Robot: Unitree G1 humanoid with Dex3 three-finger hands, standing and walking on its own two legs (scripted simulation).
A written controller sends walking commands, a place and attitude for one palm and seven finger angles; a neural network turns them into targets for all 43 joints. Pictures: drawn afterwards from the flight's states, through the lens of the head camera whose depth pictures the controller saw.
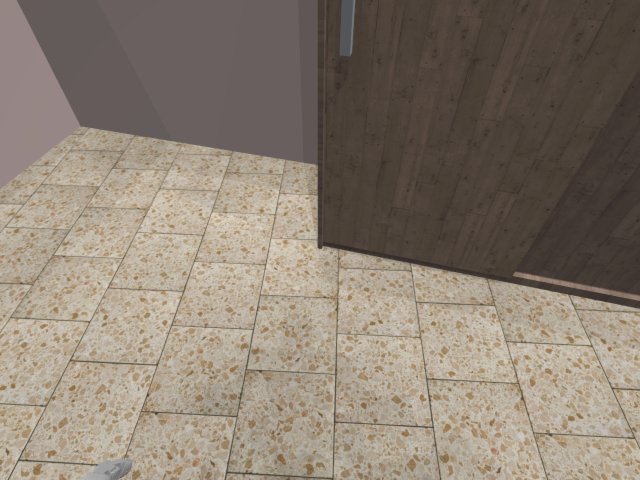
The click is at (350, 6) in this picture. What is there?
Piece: wardrobe's sliding door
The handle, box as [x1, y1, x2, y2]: [339, 0, 354, 56]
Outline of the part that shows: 342,0 339,54 349,56 352,44 354,0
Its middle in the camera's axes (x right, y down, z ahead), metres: +0.07 -0.55 +0.93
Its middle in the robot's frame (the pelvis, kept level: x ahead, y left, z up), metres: +1.09 -0.01 +0.17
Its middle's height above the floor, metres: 0.94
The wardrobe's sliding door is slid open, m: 0.00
